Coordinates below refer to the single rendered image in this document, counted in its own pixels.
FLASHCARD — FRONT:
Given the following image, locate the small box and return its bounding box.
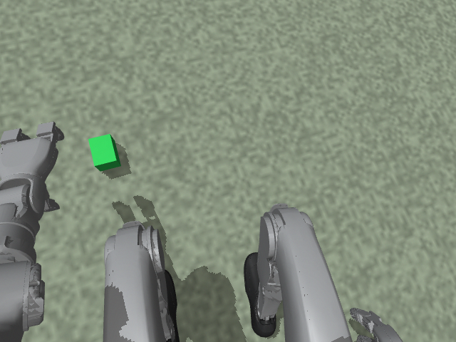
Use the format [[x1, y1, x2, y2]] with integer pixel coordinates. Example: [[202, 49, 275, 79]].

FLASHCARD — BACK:
[[88, 134, 121, 171]]

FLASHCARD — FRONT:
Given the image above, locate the right robot foot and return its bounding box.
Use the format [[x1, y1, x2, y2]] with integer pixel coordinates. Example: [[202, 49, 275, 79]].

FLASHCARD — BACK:
[[244, 252, 276, 338]]

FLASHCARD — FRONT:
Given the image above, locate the right robot hand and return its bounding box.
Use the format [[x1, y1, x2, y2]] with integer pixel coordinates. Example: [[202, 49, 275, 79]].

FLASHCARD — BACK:
[[350, 308, 403, 342]]

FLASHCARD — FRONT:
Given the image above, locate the left robot hand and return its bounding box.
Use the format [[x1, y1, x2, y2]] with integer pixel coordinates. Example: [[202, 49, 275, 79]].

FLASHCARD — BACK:
[[0, 122, 64, 212]]

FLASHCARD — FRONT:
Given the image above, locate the left robot arm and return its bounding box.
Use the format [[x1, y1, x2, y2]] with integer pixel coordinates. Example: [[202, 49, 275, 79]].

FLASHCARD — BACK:
[[0, 174, 46, 342]]

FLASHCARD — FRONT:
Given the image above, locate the left robot foot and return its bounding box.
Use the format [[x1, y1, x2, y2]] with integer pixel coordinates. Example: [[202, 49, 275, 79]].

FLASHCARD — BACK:
[[165, 270, 180, 342]]

